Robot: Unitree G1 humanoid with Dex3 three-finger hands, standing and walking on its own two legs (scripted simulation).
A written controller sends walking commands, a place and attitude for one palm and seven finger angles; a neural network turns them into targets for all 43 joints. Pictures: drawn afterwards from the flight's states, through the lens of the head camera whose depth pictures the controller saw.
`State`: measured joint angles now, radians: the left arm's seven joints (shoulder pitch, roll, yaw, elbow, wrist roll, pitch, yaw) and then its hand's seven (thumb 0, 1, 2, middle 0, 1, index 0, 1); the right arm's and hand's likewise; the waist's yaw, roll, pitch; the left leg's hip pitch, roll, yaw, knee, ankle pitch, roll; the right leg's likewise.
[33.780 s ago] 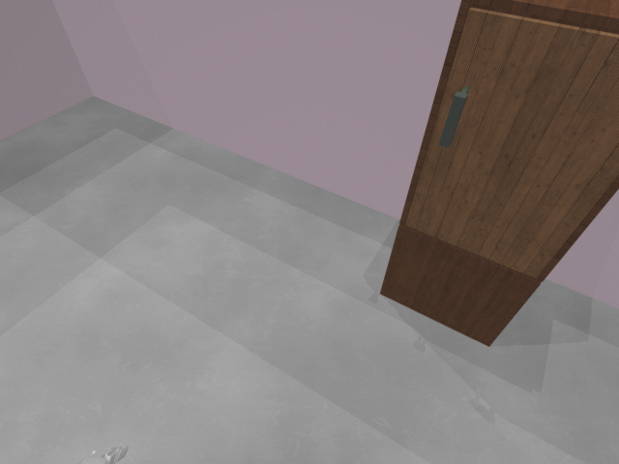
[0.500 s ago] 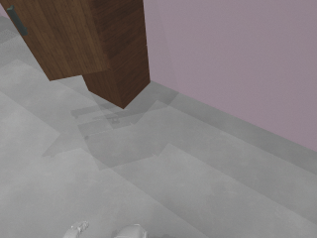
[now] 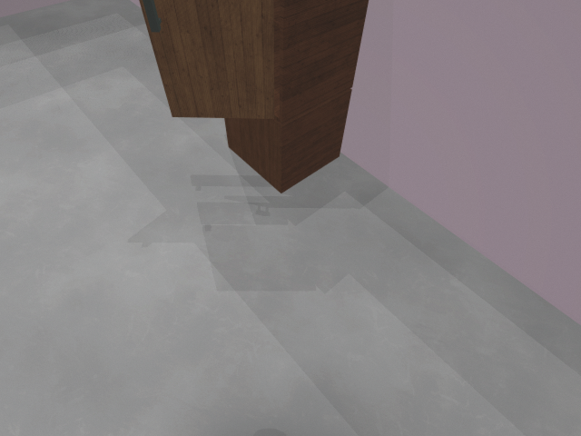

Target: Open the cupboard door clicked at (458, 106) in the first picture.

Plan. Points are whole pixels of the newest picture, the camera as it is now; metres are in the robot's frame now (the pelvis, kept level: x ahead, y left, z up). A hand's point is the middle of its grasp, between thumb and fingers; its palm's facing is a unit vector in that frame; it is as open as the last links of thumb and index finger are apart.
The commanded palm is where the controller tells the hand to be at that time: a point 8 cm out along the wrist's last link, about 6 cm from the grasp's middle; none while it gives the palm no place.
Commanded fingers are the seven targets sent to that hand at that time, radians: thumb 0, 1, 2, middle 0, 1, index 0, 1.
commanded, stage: take the last steps up to it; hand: left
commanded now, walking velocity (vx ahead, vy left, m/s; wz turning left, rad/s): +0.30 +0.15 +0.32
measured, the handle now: (152, 4) +1.12 +0.47 +0.05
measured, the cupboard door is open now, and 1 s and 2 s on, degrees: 49 49 49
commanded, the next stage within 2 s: come to a stop and stand still in 1.58 s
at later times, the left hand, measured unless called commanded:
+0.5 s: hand out of the picture -0.02 +0.20 -0.18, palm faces +0.28 -0.94 -0.18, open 7.4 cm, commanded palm none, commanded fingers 0.00 0.90 0.90 -0.20 -0.30 -0.20 -0.30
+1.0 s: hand (152, 273) +0.40 +0.30 -0.15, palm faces +0.10 -0.97 -0.21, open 7.4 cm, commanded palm none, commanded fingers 0.00 0.90 0.90 -0.20 -0.30 -0.20 -0.30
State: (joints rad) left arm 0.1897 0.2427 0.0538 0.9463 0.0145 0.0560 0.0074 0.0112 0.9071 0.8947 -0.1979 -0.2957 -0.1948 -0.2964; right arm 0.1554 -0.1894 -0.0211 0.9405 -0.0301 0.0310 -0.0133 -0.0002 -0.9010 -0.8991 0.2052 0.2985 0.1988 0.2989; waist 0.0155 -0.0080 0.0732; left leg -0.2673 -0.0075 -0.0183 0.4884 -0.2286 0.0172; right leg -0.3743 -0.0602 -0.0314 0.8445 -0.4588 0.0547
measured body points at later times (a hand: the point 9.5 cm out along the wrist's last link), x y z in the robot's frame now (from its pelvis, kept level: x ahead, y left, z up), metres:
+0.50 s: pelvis +0.11 +0.05 -0.01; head +0.14 +0.07 +0.43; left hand -0.03 +0.25 -0.16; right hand +0.26 -0.17 -0.15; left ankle +0.15 +0.18 -0.74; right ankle +0.00 -0.13 -0.74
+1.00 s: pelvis +0.28 +0.11 -0.01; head +0.30 +0.09 +0.44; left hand +0.39 +0.35 -0.14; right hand +0.23 -0.13 -0.17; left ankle +0.16 +0.18 -0.73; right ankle +0.35 +0.02 -0.74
